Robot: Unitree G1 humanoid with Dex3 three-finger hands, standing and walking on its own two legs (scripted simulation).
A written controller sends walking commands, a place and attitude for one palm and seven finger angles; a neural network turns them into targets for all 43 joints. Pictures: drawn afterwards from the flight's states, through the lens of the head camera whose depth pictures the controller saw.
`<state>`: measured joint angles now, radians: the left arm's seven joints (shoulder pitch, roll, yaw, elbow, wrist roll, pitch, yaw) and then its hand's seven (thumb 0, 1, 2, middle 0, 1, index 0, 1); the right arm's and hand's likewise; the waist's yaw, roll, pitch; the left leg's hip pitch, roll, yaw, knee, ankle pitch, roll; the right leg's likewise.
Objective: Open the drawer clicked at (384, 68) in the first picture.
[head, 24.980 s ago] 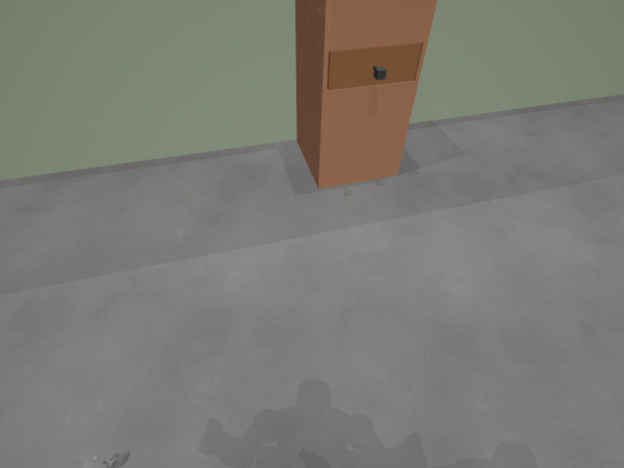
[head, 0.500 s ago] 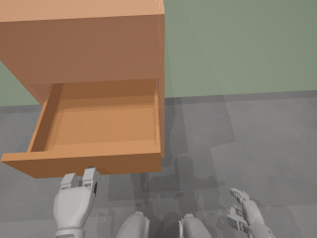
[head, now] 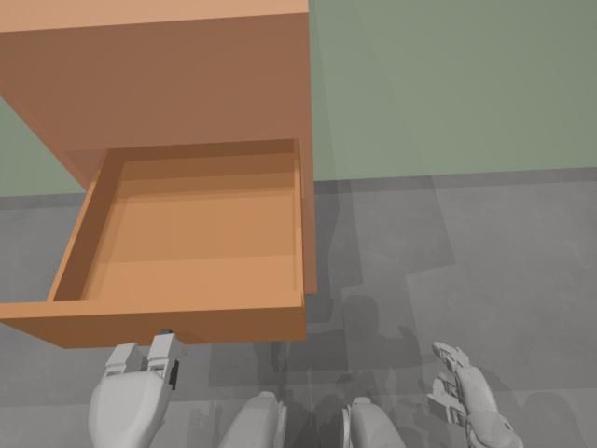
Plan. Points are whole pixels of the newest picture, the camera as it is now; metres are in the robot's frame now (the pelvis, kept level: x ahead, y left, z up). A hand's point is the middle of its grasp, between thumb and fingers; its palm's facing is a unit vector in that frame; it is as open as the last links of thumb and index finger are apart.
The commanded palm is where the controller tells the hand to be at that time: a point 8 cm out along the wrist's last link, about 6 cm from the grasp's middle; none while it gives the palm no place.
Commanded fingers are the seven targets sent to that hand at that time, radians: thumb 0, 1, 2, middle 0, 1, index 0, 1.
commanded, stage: pull the drawer open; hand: left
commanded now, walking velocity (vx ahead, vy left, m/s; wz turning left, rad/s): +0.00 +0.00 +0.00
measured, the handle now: (161, 358) +0.23 +0.22 -0.04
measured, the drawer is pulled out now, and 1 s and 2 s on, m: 0.28 0.30 0.30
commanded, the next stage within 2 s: open the thumb to release the handle in 0.40 s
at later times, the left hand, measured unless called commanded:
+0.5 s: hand (151, 422) +0.16 +0.21 -0.06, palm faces -0.11 -0.12 -0.99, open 7.4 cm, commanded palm +0.14 +0.22 +0.00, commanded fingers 0.00 0.83 0.87 -0.40 -1.34 -0.40 -1.34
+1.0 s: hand (150, 417) +0.16 +0.22 -0.05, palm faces -0.08 -0.09 -0.99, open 12.1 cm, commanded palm +0.13 +0.23 +0.00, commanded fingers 0.00 -0.50 0.30 -0.30 -1.20 -0.30 -1.20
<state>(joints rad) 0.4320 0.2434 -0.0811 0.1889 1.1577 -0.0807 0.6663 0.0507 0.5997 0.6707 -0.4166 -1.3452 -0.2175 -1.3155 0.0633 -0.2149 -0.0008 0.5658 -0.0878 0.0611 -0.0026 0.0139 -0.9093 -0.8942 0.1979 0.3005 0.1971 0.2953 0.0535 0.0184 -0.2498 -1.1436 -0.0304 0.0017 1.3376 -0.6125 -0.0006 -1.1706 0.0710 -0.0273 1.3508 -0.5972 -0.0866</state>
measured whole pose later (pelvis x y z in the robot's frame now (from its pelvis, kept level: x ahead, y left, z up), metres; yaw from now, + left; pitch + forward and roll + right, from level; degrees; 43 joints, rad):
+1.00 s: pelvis -0.01 -0.01 +0.00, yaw +0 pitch +24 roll +2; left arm 0.43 0.27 -0.07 0.19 1.14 -0.11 0.67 0.00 -0.23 0.41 -0.34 -1.23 -0.33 -1.25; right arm 0.08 -0.22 -0.01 0.58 -0.08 0.05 -0.03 0.01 -0.91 -0.89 0.20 0.30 0.20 0.30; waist 0.06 0.03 -0.25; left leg -1.17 -0.03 -0.01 1.35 -0.59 -0.01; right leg -1.19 0.07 -0.04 1.36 -0.58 -0.10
